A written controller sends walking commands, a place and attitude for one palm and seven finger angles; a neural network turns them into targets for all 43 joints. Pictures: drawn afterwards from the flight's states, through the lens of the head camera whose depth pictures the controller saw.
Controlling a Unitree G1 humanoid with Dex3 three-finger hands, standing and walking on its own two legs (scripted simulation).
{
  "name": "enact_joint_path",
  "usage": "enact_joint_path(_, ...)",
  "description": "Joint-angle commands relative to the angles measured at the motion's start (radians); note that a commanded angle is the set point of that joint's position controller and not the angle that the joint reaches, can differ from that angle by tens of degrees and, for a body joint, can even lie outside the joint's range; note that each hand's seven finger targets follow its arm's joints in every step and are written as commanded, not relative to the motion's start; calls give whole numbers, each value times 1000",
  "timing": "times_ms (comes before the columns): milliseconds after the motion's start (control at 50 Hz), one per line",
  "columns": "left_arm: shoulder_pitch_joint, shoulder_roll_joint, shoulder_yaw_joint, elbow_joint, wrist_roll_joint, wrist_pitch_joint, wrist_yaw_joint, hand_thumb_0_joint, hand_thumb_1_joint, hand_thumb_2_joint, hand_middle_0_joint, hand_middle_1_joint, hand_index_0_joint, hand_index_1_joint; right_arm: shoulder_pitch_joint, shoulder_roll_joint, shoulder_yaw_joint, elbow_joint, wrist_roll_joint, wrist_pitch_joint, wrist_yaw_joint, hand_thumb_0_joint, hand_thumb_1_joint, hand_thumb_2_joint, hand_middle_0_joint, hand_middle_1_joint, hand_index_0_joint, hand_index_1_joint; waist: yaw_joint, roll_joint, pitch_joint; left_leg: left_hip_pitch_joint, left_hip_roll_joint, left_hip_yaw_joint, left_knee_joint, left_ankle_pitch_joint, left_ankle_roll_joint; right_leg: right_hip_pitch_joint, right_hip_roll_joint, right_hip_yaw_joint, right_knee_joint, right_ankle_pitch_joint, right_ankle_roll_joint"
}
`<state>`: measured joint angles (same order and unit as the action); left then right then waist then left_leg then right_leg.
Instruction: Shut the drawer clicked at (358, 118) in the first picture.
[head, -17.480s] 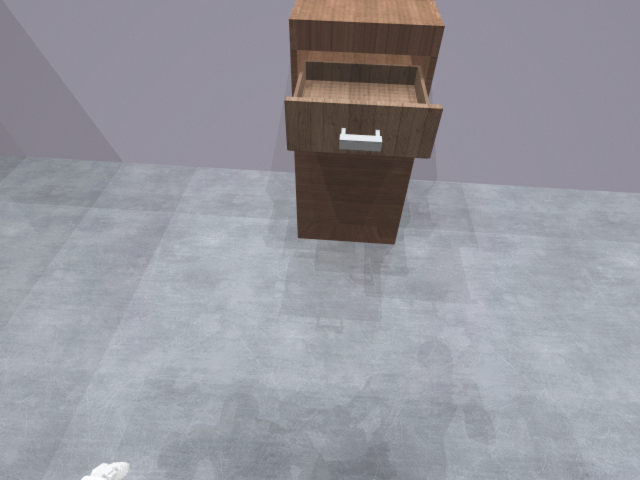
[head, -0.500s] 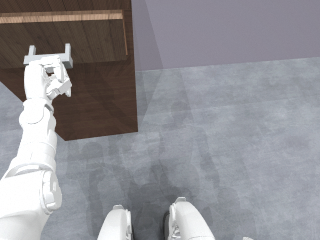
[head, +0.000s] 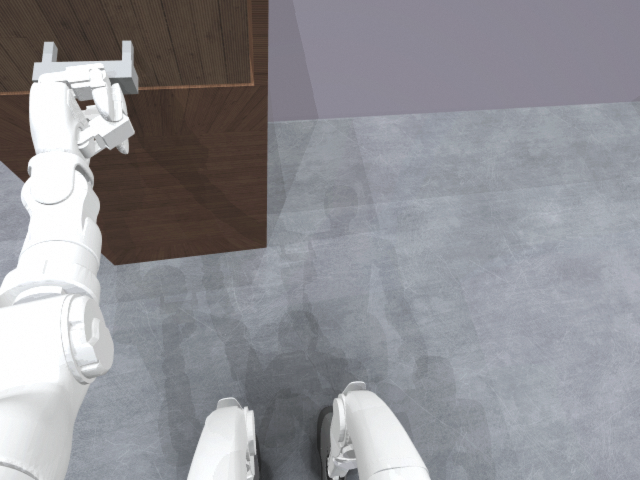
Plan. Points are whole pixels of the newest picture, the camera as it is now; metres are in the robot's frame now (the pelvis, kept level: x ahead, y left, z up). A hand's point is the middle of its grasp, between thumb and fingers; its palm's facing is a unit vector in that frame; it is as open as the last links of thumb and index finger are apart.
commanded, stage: push the drawer shut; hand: left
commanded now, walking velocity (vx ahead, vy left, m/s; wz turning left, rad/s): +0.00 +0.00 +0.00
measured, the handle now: (89, 64) +0.60 +0.23 +0.06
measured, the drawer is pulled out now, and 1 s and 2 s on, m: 0.00 0.00 0.00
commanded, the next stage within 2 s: pull the fist back off the drawer in 0.02 s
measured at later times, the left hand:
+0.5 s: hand (122, 117) +0.53 +0.19 +0.05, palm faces +0.09 -0.99 -0.05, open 2.9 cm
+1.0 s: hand (112, 130) +0.50 +0.19 +0.07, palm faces +0.09 -1.00 -0.04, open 3.3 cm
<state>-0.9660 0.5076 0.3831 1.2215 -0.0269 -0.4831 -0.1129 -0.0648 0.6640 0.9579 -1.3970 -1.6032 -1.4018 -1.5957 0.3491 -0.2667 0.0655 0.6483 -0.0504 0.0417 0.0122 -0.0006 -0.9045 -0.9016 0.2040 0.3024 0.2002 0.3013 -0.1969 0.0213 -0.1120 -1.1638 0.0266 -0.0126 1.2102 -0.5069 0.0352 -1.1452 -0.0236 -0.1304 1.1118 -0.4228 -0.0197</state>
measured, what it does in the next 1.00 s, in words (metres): stands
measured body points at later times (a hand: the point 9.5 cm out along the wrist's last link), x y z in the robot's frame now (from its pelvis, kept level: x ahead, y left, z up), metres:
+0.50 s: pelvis -0.02 +0.00 -0.01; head +0.14 +0.03 +0.41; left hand +0.52 +0.24 +0.06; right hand -0.02 -0.27 -0.11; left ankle +0.02 +0.09 -0.64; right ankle +0.05 -0.12 -0.64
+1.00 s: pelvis +0.03 +0.01 +0.02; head +0.17 +0.03 +0.45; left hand +0.49 +0.24 +0.07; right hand +0.08 -0.26 -0.09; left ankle +0.02 +0.09 -0.64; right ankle +0.05 -0.12 -0.64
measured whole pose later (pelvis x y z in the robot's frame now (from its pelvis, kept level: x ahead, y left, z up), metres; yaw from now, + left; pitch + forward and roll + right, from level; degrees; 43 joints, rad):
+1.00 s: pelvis +0.03 +0.01 +0.02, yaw -2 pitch +23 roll -3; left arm -0.62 0.37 0.35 0.87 -0.11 -0.48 -0.11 0.02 0.90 0.90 -1.40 -1.60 -1.40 -1.60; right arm 0.33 -0.25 0.02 0.59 -0.02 0.07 0.04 0.00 -0.91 -0.90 0.20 0.30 0.20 0.30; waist -0.13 0.02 -0.13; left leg -0.98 0.04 0.03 1.11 -0.53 0.04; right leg -0.99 0.00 -0.08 1.02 -0.44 -0.01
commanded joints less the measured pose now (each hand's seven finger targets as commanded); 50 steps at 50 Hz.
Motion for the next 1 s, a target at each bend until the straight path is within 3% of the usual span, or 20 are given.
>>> enact_joint_path(0, -720, 247, -21, -273, 1, -55, 46, 0, 900, 900, -1400, -1600, -1400, -1600, 199, -205, -71, -21, -3, -21, -23, 0, -900, -900, 200, 300, 200, 300, -120, 236, -514, 433, 7, -119, -169, 203, -12, 113, 47, 85, -127, 76, 0)
enact_joint_path(20, -731, 248, -24, -277, 1, -56, 47, 0, 900, 900, -1400, -1600, -1400, -1600, 200, -207, -69, -19, -3, -23, -23, 0, -900, -900, 200, 300, 200, 300, -122, 260, -529, 453, 7, -125, -169, 206, -16, 99, 47, 83, -127, 76, 0)
enact_joint_path(100, -760, 266, -31, -247, -3, -43, 48, 0, 900, 900, -1400, -1600, -1400, -1600, 195, -211, -59, -14, -1, -38, -30, 0, -900, -900, 200, 300, 200, 300, -137, 243, -504, 399, 7, -121, -174, 127, -8, 106, 47, 89, -137, 36, 3)
enact_joint_path(120, -745, 277, -23, -232, 0, -40, 47, 0, 900, 900, -1400, -1600, -1400, -1600, 192, -214, -58, -15, 0, -41, -29, 0, -900, -900, 200, 300, 200, 300, -130, 249, -508, 394, 6, -123, -174, 105, -9, 103, 46, 89, -137, 23, 1)
enact_joint_path(200, -749, 242, -48, -225, -1, -31, 47, 0, 900, 900, -1400, -1600, -1400, -1600, 188, -213, -54, -25, -2, -51, -26, 0, -900, -900, 200, 300, 200, 300, -130, 256, -492, 371, 2, -128, -185, 54, -6, 98, 43, 90, -134, -1, -2)
enact_joint_path(260, -715, 290, 4, -224, -6, -30, 47, 0, 900, 900, -1400, -1600, -1400, -1600, 197, -216, -57, -31, -3, -52, -19, 0, -900, -900, 200, 300, 200, 300, -108, 228, -538, 356, 0, -117, -172, 77, -4, 151, 46, 98, -142, 6, -1)
enact_joint_path(340, -662, 272, 1, -195, -11, -21, 33, 0, 900, 900, -1400, -1600, -1400, -1600, 191, -210, -55, -38, 0, -50, -12, 0, -900, -900, 200, 300, 200, 300, -96, 208, -482, 296, -2, -97, -171, 54, 0, 176, 46, 109, -154, -12, -2)
enact_joint_path(420, -604, 290, 27, -195, -13, -19, 26, 0, 900, 900, -1400, -1600, -1400, -1600, 191, -213, -58, -54, 4, -47, -10, 0, -900, -900, 200, 300, 200, 300, -77, 178, -485, 273, -3, -88, -176, 39, 3, 202, 46, 114, -155, -26, -2)
enact_joint_path(480, -534, 280, 36, -216, -26, -18, 16, 0, 900, 900, -1400, -1600, -1400, -1600, 187, -204, -61, -65, 8, -42, -8, 0, -900, -900, 200, 300, 200, 300, -53, 169, -494, 267, -2, -71, -176, 77, 2, 251, 46, 123, -161, -5, -2)
enact_joint_path(500, -503, 305, 66, -222, -27, -23, 15, 0, 900, 900, -1400, -1600, -1400, -1600, 192, -208, -63, -68, 7, -39, -7, 0, -900, -900, 200, 300, 200, 300, -36, 161, -511, 283, -2, -74, -176, 101, 1, 257, 48, 115, -152, 12, -5)
enact_joint_path(580, -402, 226, 33, -290, -43, -30, 6, 0, 900, 900, -1400, -1600, -1400, -1600, 183, -196, -72, -85, 12, -28, 0, 0, -900, -900, 200, 300, 200, 300, -11, 166, -532, 358, 3, -67, -194, 181, -5, 279, 51, 105, -155, 70, -3)
enact_joint_path(620, -320, 242, 69, -318, -53, -35, 9, 0, 900, 900, -1400, -1600, -1400, -1600, 182, -197, -78, -92, 13, -20, 2, 0, -900, -900, 200, 300, 200, 300, 14, 137, -553, 385, 5, -64, -200, 237, -8, 312, 53, 98, -151, 112, -3)
enact_joint_path(640, -286, 231, 65, -353, -58, -39, 10, 0, 900, 900, -1400, -1600, -1400, -1600, 175, -192, -80, -99, 15, -15, 4, 0, -900, -900, 200, 300, 200, 300, 27, 159, -566, 400, 4, -55, -202, 266, -10, 330, 53, 101, -153, 137, -3)
enact_joint_path(700, -192, 142, 14, -369, -62, -34, 12, 0, 900, 900, -1400, -1600, -1400, -1600, 164, -180, -85, -109, 19, -4, 10, 0, -900, -900, 200, 300, 200, 300, 28, 114, -512, 405, 4, -44, -215, 286, -9, 343, 56, 96, -164, 164, -2)
enact_joint_path(740, -182, 171, 39, -391, -62, -36, 20, 0, 900, 900, -1400, -1600, -1400, -1600, 164, -180, -90, -103, 21, 3, 9, 0, -900, -900, 200, 300, 200, 300, 36, 97, -486, 399, 6, -42, -220, 309, -10, 364, 56, 96, -163, 193, -1)
enact_joint_path(780, -163, 157, 43, -403, -72, -39, 27, 0, 900, 900, -1400, -1600, -1400, -1600, 159, -175, -93, -105, 23, 6, 5, 0, -900, -900, 200, 300, 200, 300, 31, 58, -473, 383, 2, -28, -216, 325, -5, 394, 54, 103, -168, 232, 4)
enact_joint_path(840, -132, 141, 38, -459, -77, -69, 25, 0, 900, 900, -1400, -1600, -1400, -1600, 152, -168, -98, -104, 21, 7, 4, 0, -900, -900, 200, 300, 200, 300, 48, 103, -491, 447, 3, -31, -215, 422, -16, 397, 53, 99, -153, 298, -1)
enact_joint_path(900, -87, 51, -41, -531, -84, -86, 9, 0, 900, 900, -1400, -1600, -1400, -1600, 148, -157, -105, -104, 21, 10, 10, 0, -900, -900, 200, 300, 200, 300, 46, 168, -522, 575, 16, -45, -207, 602, -32, 351, 54, 86, -145, 360, -4)
enact_joint_path(920, -26, 52, -31, -589, -96, -83, 2, 0, 900, 900, -1400, -1600, -1400, -1600, 146, -159, -111, -108, 25, 13, 14, 0, -900, -900, 200, 300, 200, 300, 73, 188, -572, 635, 21, -47, -214, 665, -42, 367, 56, 83, -154, 374, -4)
enact_joint_path(980, 189, 54, -25, -730, -137, -34, -16, 0, 900, 900, -1400, -1600, -1400, -1600, 127, -154, -118, -153, 45, 17, 15, 0, -900, -900, 200, 300, 200, 300, 120, 167, -611, 701, 21, -37, -268, 778, -48, 514, 59, 79, -203, 463, -1)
